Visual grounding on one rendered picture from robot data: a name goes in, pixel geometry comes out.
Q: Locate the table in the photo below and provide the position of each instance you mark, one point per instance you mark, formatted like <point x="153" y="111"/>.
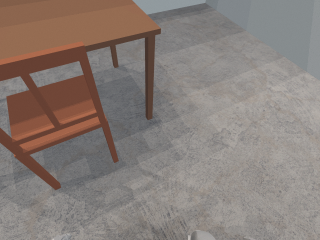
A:
<point x="28" y="26"/>

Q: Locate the robot right thigh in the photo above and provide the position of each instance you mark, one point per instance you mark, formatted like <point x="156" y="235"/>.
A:
<point x="200" y="235"/>

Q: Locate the chair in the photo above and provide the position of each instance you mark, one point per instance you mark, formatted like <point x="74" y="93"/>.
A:
<point x="42" y="117"/>

